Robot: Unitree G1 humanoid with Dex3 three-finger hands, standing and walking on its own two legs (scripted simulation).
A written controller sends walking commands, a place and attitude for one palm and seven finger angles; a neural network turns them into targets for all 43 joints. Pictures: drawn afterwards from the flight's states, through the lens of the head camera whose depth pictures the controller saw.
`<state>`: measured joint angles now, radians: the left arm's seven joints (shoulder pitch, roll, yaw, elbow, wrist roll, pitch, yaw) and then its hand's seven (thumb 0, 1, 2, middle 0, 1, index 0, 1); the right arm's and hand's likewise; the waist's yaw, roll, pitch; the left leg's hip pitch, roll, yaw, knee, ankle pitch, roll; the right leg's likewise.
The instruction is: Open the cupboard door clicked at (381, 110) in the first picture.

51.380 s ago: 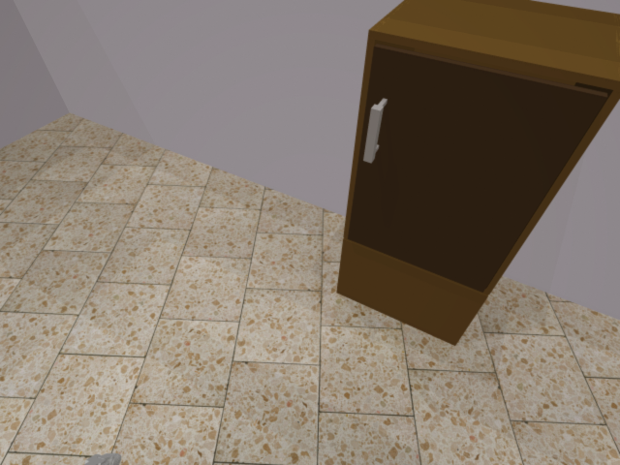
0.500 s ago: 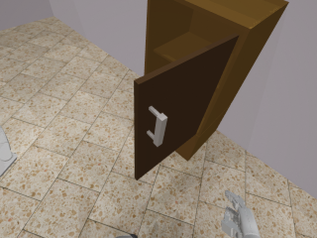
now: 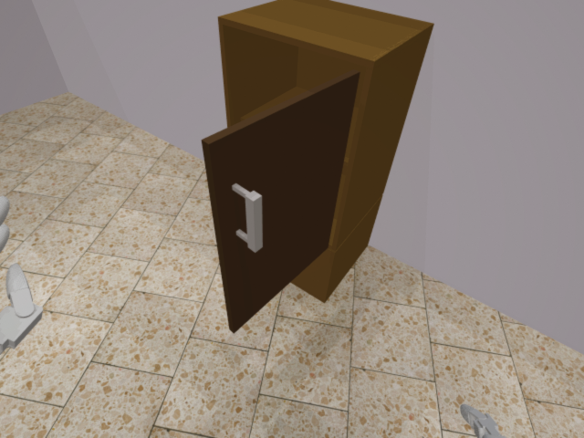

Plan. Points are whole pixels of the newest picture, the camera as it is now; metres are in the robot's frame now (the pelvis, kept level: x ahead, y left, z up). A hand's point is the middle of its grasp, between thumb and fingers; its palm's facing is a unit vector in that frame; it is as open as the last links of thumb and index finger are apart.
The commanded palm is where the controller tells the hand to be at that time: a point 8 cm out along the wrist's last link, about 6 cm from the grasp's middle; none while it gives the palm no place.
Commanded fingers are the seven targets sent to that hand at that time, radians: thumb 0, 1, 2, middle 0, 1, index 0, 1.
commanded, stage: stop stepping back and stand still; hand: left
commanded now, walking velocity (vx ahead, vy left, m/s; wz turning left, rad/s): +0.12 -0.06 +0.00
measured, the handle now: (246, 218) +0.50 +0.10 +0.01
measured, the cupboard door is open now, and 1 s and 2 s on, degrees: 84 84 84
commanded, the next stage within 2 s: let the arm hang, fingers relaxed in 1.02 s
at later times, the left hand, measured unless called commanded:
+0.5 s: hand out of the picture +0.18 +0.29 +0.16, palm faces +0.50 -0.77 -0.39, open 7.4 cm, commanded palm +0.11 +0.32 +0.18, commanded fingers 0.00 0.90 0.90 -0.20 -0.30 -0.20 -0.30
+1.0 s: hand (69, 293) +0.23 +0.25 +0.16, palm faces +0.38 -0.79 -0.49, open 7.4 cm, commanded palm +0.16 +0.29 +0.18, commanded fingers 0.00 0.90 0.90 -0.20 -0.30 -0.20 -0.30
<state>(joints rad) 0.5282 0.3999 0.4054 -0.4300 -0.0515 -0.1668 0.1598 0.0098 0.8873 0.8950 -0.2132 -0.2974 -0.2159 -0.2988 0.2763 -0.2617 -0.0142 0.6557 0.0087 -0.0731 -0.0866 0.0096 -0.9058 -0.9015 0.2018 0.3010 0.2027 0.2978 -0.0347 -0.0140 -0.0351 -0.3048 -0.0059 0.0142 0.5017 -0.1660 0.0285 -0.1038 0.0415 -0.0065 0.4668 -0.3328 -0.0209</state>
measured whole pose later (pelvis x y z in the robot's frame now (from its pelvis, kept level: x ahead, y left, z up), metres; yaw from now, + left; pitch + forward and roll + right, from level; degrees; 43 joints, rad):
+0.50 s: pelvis -0.02 +0.01 +0.00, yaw +2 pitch -2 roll +0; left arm 0.46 0.38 0.42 -0.43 -0.02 -0.16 0.17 0.01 0.89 0.90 -0.21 -0.30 -0.21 -0.30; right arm 0.25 -0.15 0.03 0.67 -0.02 -0.14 -0.07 0.01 -0.90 -0.90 0.20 0.30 0.21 0.30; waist -0.02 -0.04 0.01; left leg -0.28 -0.02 0.04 0.51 -0.20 0.05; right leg -0.30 0.03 -0.01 0.81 -0.44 0.00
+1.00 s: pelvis +0.02 -0.01 +0.00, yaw +0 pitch +0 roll +0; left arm 0.57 0.41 0.40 -0.47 -0.04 -0.19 0.15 0.01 0.89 0.89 -0.21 -0.30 -0.22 -0.30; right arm 0.19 -0.24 -0.01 0.60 0.01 -0.09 -0.07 0.01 -0.91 -0.90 0.20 0.30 0.20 0.30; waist -0.02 0.01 0.02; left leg -0.23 0.03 0.05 0.47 -0.24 0.00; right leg -0.15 0.06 -0.05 0.43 -0.29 -0.06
